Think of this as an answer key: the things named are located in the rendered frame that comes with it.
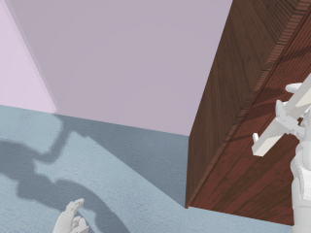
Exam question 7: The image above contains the handle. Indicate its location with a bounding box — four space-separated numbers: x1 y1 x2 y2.
252 73 311 156

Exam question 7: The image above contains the left robot hand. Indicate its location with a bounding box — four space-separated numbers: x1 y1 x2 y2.
52 198 89 233

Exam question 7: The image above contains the robot right forearm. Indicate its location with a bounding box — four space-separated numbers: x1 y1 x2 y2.
290 141 311 233

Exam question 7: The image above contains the wardrobe door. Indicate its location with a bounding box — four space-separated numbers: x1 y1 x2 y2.
190 4 311 226

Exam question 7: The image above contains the right robot hand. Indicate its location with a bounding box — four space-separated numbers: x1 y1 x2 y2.
274 83 311 143

